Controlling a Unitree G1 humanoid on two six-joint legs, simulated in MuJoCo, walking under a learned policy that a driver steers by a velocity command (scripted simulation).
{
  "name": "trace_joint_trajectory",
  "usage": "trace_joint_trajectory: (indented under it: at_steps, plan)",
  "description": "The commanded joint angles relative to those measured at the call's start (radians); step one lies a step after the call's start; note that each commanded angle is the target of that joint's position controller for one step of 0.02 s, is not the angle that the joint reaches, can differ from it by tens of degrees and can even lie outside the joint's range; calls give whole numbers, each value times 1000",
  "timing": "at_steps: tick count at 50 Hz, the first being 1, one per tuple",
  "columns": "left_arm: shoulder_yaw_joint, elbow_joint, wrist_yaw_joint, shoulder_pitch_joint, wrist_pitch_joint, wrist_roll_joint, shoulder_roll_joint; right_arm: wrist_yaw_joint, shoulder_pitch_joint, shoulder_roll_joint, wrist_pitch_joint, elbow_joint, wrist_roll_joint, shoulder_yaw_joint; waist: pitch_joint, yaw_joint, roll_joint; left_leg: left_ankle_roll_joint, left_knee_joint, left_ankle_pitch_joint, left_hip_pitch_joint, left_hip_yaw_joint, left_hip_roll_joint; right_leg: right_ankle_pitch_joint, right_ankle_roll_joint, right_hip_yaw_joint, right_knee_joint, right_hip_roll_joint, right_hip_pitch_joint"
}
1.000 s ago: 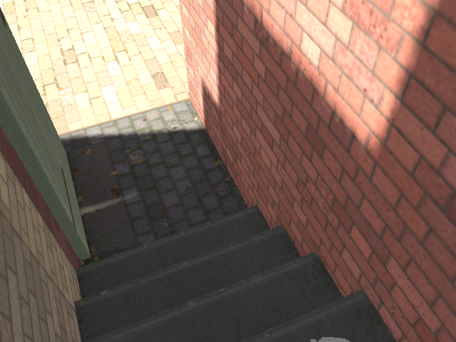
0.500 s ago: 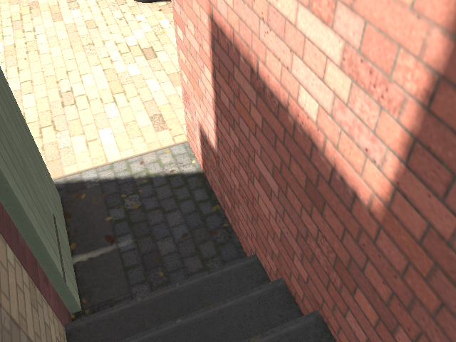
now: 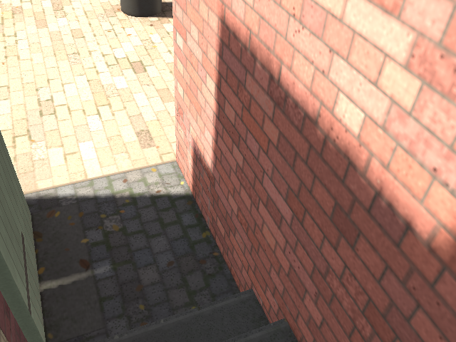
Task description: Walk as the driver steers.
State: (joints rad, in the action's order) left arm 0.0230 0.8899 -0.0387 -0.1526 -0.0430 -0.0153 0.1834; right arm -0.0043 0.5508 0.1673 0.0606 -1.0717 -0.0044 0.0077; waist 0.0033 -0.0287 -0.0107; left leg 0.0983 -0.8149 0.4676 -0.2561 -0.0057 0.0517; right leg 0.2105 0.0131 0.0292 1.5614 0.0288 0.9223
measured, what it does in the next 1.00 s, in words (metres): goes down, turning left: right foot 0.19 m lower, then left foot 0.19 m lower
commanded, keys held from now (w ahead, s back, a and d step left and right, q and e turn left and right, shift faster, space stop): w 0.10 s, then w+q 0.90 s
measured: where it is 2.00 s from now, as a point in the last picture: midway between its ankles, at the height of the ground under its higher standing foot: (135, 295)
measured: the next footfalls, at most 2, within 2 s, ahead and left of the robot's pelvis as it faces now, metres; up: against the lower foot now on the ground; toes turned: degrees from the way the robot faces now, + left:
right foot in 0.40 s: +0.36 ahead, -0.16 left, -0.19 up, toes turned -2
left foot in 0.82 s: +0.60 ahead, +0.12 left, -0.37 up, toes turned +22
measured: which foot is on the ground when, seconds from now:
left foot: down 0.00-0.40, up 0.42-0.80, down 0.82-1.00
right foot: up 0.00-0.38, down 0.40-0.82, up 0.84-1.00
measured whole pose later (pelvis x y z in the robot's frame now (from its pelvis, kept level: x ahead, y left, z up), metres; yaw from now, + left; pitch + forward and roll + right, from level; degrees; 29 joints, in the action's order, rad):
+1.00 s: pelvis +0.59 +0.06 -0.38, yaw +25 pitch +1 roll +1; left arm -0.01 0.83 0.07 -0.24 0.07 -0.09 0.23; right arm 0.08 0.48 0.24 0.08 -1.10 0.10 0.00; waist -0.02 -0.05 -0.03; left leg 0.14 -0.77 0.41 -0.39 0.03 0.14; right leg 0.19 0.01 0.13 1.61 -0.11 0.89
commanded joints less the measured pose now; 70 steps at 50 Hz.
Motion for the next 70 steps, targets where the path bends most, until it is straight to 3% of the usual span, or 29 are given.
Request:
trace_joint_trajectory:
  at_steps: [1, 6, 7, 14, 17, 19, 22, 24, 28, 33, 38, 39, 40, 41, 42, 43, 45, 48, 49, 52, 54, 55, 58, 61, 63, 65, 66, 68, 70]
  plan:
    - [14, -17, 20, 38, -12, 1, 60, -9, -134, 196, 61, 69, -29, -24, 195, 95, 178, 82, 530, -16, -410, -411, -256, -340, -39, 19, -286, -51, -208]
    - [47, -20, 45, 212, 35, -19, 110, -48, -29, 142, 47, 24, -33, -22, 183, 10, 76, 116, 340, 19, -40, -296, -211, -697, -21, 41, -752, -97, -94]
    - [-35, -62, 140, 140, 85, -140, -22, -21, 26, 86, 84, 13, 166, 7, 240, -29, 150, 91, 289, -20, -165, -233, -160, -974, 53, 64, -723, -97, -66]
    - [-65, -203, 156, 392, 105, -116, 7, -37, 278, 19, 76, -26, 47, 18, 90, -277, -40, 150, -5, -176, 333, -390, -110, -598, -29, 3, -1274, -137, 29]
    - [-57, -229, 163, 325, 102, -123, 29, 36, 156, 135, 55, -2, 54, -15, 69, -200, 35, 157, -32, -369, -5, -403, -75, -414, -32, -72, -1201, -66, -534]
    - [-25, -95, 141, -66, 113, -116, 120, 92, -4, 203, 42, 39, 72, -29, -11, -3, -96, 105, -408, -347, -91, -332, 20, -647, 21, -63, -1388, -133, -919]
    - [40, 28, 155, -622, 111, -133, 256, 159, 176, 98, 34, 35, 34, -15, -456, 101, -157, -66, -1401, 333, -834, -86, 63, -1583, 402, 95, -734, -545, -1905]
    - [27, -13, 114, -421, 98, -118, 208, 149, -183, 89, 42, 213, 14, -10, -207, 126, 27, -93, -1230, 200, -982, -49, -66, -1078, 316, 92, -949, -552, -1474]
    - [-25, -63, 53, -94, 173, -95, -13, 104, -103, 47, 19, 154, 103, -11, 104, -78, 36, -45, -337, -401, -485, -104, -212, -544, 264, -103, -1184, -377, -443]
    - [-17, -3, 25, -210, 210, -151, 28, 110, -137, 41, 9, 122, 72, -1, 49, -17, 7, -44, 139, -1240, -338, -94, -195, 5, 88, -262, -857, -259, -488]
    - [-7, 39, 35, -302, 153, -103, 146, 88, -461, 141, -17, 239, 129, -35, 210, 23, -34, -36, 243, -810, -271, 66, -156, 146, 67, -99, -727, -395, -560]
    - [9, 51, 40, -304, 141, -105, 204, 84, -433, 146, -19, 235, 120, -41, 191, 6, -6, -19, 315, -751, -229, 80, -145, 49, 68, -85, -638, -400, -635]
    - [28, 82, 95, -301, 135, -189, 274, 74, -62, 168, -13, 105, 89, -70, 64, -130, 3, -9, 80, -975, 175, 137, -78, -176, 27, -178, -395, -356, -534]
    - [28, 68, 119, -141, 112, -115, 297, 72, 91, 253, -1, 61, 101, -113, 33, -271, 103, 46, 484, -853, 304, 109, -116, 0, -24, -214, 32, -225, -505]
    - [-5, 68, 165, -391, 123, -124, 122, 71, 302, 431, -5, -14, 81, -154, -218, -193, 388, 240, 110, -1456, 871, -29, -160, 669, -62, -195, 573, -5, -139]
    - [-16, 10, 200, -344, 130, -93, 121, 77, 341, 444, 20, -9, 89, -151, -356, -217, 246, 318, 108, -1612, 1086, -330, -295, 614, -74, -42, 623, -6, 141]
    - [4, -128, 150, -83, 158, -13, 181, 83, 286, 373, 48, -42, 67, -126, -102, -208, 56, 291, 208, -1046, 729, -457, -366, 564, -47, 21, 578, -69, 409]
    - [-43, -110, 84, -193, 131, -83, 72, 91, -186, -2, 40, 45, 139, 34, 168, 79, -103, 251, 391, -330, -227, -516, -365, -102, 44, 230, 37, -253, 243]
    - [-34, -76, 98, -206, 109, -94, 89, 75, -360, 53, 61, 123, 93, 27, 136, 113, -90, 275, 428, -289, -559, -355, -256, -305, 18, 126, -212, -214, -72]
    - [-43, -42, 180, -262, 104, -86, 95, 55, -235, 262, 113, 89, 107, -2, 20, 100, -25, 211, 234, -87, -749, -233, -78, -421, -38, -9, -108, -117, -425]
    - [-46, -103, 139, -64, 118, -126, 120, 19, 96, 163, 128, -24, 97, 21, 34, -58, 44, 221, 27, -224, -115, -435, -126, -447, -55, 149, -396, -133, 115]
    - [-47, -124, 126, 42, 120, -83, 156, 7, 97, 101, 115, 11, 82, 29, 17, -94, -16, 209, -49, -198, -74, -411, -102, -624, -72, 154, -746, -125, 55]
    - [-67, -170, 134, 88, 90, -78, 124, 70, -42, 211, 71, 90, 145, 19, 7, -39, 89, 218, 6, 138, -510, -382, -80, -640, -61, 31, -784, -73, -516]
    - [-68, -176, 131, 94, 101, -97, 120, 74, -42, 209, 54, 133, 112, 11, 88, -43, 51, 197, -126, 47, -356, -477, -66, -328, -35, 20, -983, -52, -572]
    - [-39, -91, 112, -113, 117, -72, 176, 91, -111, 241, 42, 162, 96, -2, 84, 32, 4, 160, -437, -218, -133, -474, -50, -380, 16, 25, -1329, -70, -660]
    - [7, 125, 125, -718, 148, -73, 211, 170, -58, 194, 24, 128, 125, -1, -78, 203, -113, 75, -1010, -460, -547, -292, 34, -632, 146, -4, -1132, -150, -1408]
    - [19, 92, 159, -630, 131, -56, 291, 196, 145, 78, 28, 118, 101, 1, -242, 45, -266, 3, -1380, 297, -948, -104, 108, -1060, 359, 192, -834, -336, -1713]
    - [23, -9, 122, -342, 120, -107, 210, 157, -136, 139, -3, 328, 71, 0, -29, 141, -77, -22, -1350, 77, -1214, -115, -12, -286, 370, 448, -1084, -504, -1305]
    - [-33, 52, 100, -303, 136, -81, 42, 126, -218, 119, -4, 340, 104, -1, 138, 49, 60, 45, -1163, -177, -1129, -149, -114, 76, 343, 365, -1145, -385, -852]
Keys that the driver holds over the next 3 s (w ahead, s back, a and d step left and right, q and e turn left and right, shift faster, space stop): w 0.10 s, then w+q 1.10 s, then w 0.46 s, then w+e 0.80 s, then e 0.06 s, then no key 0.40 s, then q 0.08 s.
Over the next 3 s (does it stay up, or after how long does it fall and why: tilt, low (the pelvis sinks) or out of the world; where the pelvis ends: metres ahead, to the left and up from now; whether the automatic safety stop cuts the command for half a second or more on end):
stays up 1.69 0.48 -0.71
